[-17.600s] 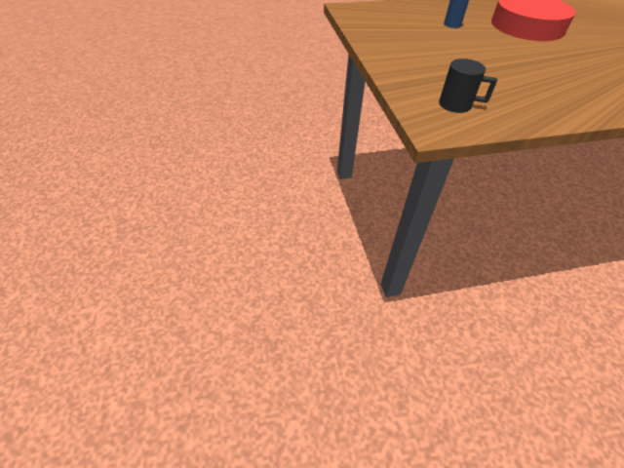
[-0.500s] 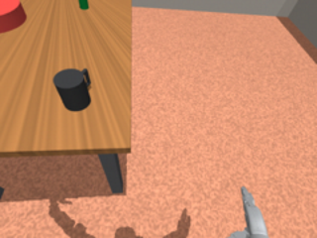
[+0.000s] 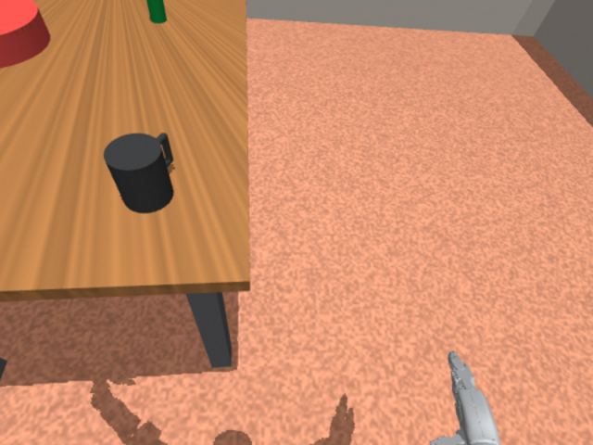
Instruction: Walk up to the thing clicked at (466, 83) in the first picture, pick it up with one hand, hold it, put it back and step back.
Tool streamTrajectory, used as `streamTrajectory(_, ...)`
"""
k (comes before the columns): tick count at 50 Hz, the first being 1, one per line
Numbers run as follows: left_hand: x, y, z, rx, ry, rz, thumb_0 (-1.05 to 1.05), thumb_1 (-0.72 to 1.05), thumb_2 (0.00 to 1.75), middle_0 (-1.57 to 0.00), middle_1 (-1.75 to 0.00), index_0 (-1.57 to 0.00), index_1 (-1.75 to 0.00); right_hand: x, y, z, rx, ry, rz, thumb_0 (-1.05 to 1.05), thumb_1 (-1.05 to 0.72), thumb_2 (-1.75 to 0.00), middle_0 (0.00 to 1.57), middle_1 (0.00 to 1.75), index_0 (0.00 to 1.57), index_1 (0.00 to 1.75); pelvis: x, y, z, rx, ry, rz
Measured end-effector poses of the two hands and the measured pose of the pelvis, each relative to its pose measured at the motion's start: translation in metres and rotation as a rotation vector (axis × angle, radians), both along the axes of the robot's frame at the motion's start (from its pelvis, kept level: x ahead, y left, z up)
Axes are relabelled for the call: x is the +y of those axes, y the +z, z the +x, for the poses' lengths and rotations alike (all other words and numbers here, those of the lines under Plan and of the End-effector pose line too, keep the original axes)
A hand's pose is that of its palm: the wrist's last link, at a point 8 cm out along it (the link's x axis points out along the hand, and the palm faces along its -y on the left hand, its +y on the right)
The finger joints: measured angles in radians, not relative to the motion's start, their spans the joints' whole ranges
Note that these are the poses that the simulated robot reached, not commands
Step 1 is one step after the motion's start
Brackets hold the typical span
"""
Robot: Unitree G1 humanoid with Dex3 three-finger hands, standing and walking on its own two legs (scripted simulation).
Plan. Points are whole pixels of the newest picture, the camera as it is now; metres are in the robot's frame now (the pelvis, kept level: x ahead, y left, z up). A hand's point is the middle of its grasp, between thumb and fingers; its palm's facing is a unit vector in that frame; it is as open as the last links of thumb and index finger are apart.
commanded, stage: go down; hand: left
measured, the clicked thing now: (148, 167) +0.52 +0.21 +0.05
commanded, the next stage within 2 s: approach in 0.12 s
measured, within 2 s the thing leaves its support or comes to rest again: neither
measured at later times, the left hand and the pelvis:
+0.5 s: hand out of the picture +0.37 +0.38 +0.15, palm faces +0.22 -0.98 +0.02, open 17.7 cm; pelvis -0.01 +0.00 +0.00, yaw +1 degrees
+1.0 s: hand (101, 195) +0.45 +0.26 +0.06, palm faces +0.21 -0.98 +0.03, open 17.6 cm; pelvis -0.02 -0.01 -0.03, yaw -2 degrees
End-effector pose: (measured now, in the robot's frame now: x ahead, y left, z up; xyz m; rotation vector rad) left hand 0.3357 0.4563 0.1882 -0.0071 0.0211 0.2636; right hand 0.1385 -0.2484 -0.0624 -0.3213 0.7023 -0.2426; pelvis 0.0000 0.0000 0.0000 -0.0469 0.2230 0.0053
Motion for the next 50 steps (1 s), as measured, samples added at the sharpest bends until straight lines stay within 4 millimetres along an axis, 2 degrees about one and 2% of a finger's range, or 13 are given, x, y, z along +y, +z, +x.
streamTrajectory(13, 0.001, -0.008, -0.011, 0.001, 0.018, -0.009, -0.01, -0.61, 0.05, -0.05, -0.06, -0.05, -0.06, -0.002, -0.001, -0.003, 0.008, 0.012, -0.005, -0.01, 0.51, -0.05, 0.06, 0.05, 0.06, 0.05, -0.002, -0.001, -0.003, -0.008, 0.003, 0.003)
streamTrajectory(17, -0.002, -0.006, -0.011, -0.001, 0.013, -0.003, -0.01, -0.61, 0.04, -0.07, -0.06, -0.06, -0.08, 0.0, 0.002, 0.001, -0.012, 0.025, -0.004, -0.01, 0.51, -0.05, 0.06, 0.05, 0.06, 0.05, -0.004, 0.0, -0.004, -0.012, 0.006, 0.003)
streamTrajectory(21, -0.01, -0.014, -0.007, 0.024, -0.01, -0.007, -0.01, -0.61, 0.04, -0.08, -0.06, -0.06, -0.08, 0.004, -0.001, -0.001, -0.011, 0.036, 0.009, -0.01, 0.51, -0.05, 0.06, 0.05, 0.06, 0.05, -0.005, -0.001, -0.006, -0.009, 0.01, 0.005)
streamTrajectory(24, -0.022, -0.028, -0.001, 0.039, -0.035, -0.017, -0.01, -0.61, 0.04, -0.08, -0.06, -0.07, -0.08, 0.007, -0.005, -0.003, -0.005, 0.05, 0.021, -0.01, 0.52, -0.05, 0.06, 0.05, 0.06, 0.05, -0.005, -0.004, -0.009, -0.003, 0.011, 0.005)
streamTrajectory(29, -0.048, -0.063, 0.017, 0.055, -0.066, -0.046, -0.01, -0.61, 0.04, -0.08, -0.07, -0.07, -0.08, 0.005, -0.005, -0.006, -0.017, 0.057, 0.02, -0.01, 0.53, -0.05, 0.06, 0.05, 0.06, 0.05, -0.005, -0.01, -0.014, 0.016, 0.008, 0.004)
streamTrajectory(35, -0.089, -0.109, 0.046, 0.05, -0.089, -0.075, -0.01, -0.61, 0.05, -0.07, -0.07, -0.07, -0.08, -0.009, -0.001, -0.015, -0.022, 0.041, -0.015, -0.01, 0.53, -0.04, 0.06, 0.05, 0.06, 0.05, -0.006, -0.021, -0.02, 0.047, -0.003, -0.002)
streamTrajectory(39, -0.115, -0.132, 0.067, 0.033, -0.097, -0.076, -0.01, -0.61, 0.04, -0.07, -0.07, -0.07, -0.07, -0.018, -0.001, -0.025, 0.002, 0.024, -0.037, -0.01, 0.53, -0.04, 0.06, 0.05, 0.06, 0.05, -0.007, -0.028, -0.024, 0.066, -0.014, -0.008)
streamTrajectory(42, -0.13, -0.139, 0.079, 0.013, -0.081, -0.068, -0.02, -0.61, 0.04, -0.07, -0.07, -0.08, -0.07, -0.022, -0.001, -0.032, 0.016, 0.008, -0.04, -0.01, 0.53, -0.05, 0.06, 0.05, 0.06, 0.05, -0.007, -0.032, -0.025, 0.077, -0.023, -0.011)
streamTrajectory(50, -0.149, -0.131, 0.085, 0.001, -0.054, -0.03, -0.02, -0.6, 0.03, -0.06, -0.05, -0.08, -0.05, -0.015, -0.009, -0.038, 0.026, -0.013, 0.019, -0.01, 0.52, -0.05, 0.06, 0.05, 0.06, 0.05, -0.006, -0.035, -0.023, 0.083, -0.035, -0.01)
